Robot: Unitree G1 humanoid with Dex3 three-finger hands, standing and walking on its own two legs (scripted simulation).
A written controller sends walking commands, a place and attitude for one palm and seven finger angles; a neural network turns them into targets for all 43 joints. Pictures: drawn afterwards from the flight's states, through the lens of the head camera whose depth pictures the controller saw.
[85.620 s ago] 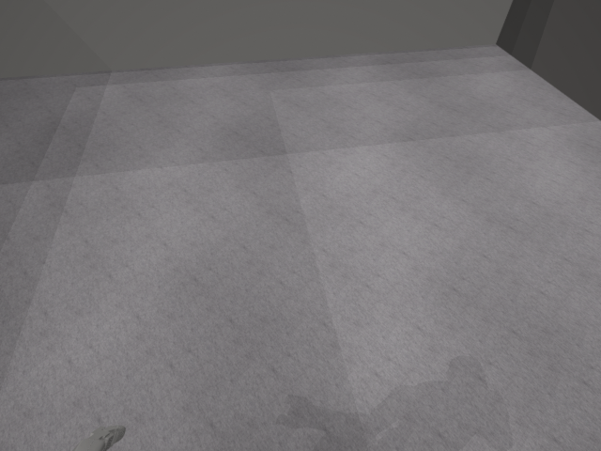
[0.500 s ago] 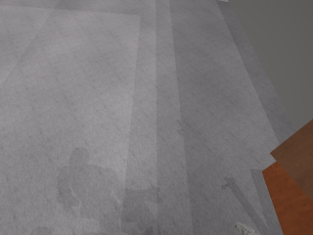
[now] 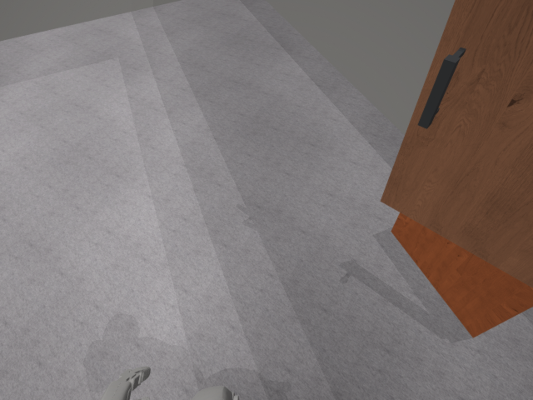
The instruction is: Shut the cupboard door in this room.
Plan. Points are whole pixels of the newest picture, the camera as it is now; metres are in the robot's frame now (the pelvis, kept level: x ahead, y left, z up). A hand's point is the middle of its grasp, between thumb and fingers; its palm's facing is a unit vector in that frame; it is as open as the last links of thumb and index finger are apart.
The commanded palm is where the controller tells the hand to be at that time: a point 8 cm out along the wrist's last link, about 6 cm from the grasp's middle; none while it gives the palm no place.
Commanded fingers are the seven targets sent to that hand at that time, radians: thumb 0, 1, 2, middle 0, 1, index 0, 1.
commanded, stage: turn to face it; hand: left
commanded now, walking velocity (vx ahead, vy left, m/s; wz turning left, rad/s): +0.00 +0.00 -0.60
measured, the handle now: (441, 89) +0.64 -0.32 +0.09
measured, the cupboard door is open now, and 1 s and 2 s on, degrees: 26 26 26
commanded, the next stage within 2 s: take the last steps up to it in 1.16 s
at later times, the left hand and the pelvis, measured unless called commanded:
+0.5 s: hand (149, 396) +0.15 +0.22 -0.16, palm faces -0.24 -0.95 -0.21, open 7.4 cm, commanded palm none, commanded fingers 0.00 0.90 0.90 -0.20 -0.30 -0.20 -0.30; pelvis +0.02 +0.03 +0.02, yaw -17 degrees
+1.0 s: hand (215, 365) +0.19 +0.11 -0.14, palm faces -0.51 -0.83 -0.23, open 7.4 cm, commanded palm none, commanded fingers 0.00 0.90 0.90 -0.20 -0.30 -0.20 -0.30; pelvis +0.02 +0.00 +0.01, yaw -32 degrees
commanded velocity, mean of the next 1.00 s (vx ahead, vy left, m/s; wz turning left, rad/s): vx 0.00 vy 0.00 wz -0.52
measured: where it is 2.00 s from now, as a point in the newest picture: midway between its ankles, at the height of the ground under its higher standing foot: outside the picture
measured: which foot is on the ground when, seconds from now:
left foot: up 0.00-0.30, down 0.32-0.72, up 0.74-1.00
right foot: down 0.00-0.32, up 0.34-0.70, down 0.72-1.00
